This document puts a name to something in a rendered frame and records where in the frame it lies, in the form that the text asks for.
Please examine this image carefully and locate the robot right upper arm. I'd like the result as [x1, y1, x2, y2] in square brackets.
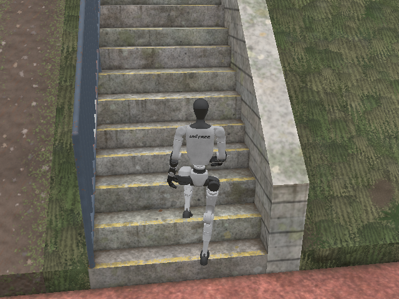
[213, 126, 226, 159]

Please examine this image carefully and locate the robot head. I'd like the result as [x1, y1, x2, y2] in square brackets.
[190, 98, 211, 129]

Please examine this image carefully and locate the right robot forearm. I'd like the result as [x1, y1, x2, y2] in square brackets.
[217, 151, 227, 163]

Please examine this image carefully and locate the robot left thigh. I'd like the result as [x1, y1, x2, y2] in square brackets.
[178, 166, 192, 185]

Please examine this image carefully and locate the left robot forearm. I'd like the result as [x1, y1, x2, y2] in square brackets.
[168, 151, 178, 177]

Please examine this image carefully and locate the right robot hand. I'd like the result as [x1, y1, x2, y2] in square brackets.
[209, 156, 222, 166]

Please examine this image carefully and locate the left robot hand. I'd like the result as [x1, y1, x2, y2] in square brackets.
[167, 175, 178, 189]

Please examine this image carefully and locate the robot left upper arm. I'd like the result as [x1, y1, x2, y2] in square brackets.
[171, 125, 188, 160]

